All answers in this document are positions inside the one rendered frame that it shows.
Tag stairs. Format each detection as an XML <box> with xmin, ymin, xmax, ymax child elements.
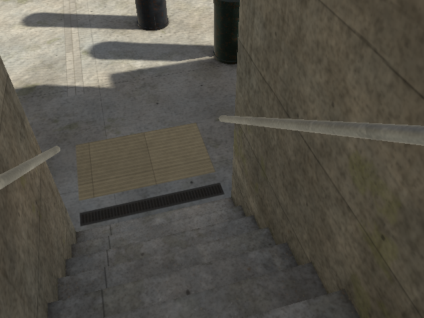
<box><xmin>48</xmin><ymin>197</ymin><xmax>360</xmax><ymax>318</ymax></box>

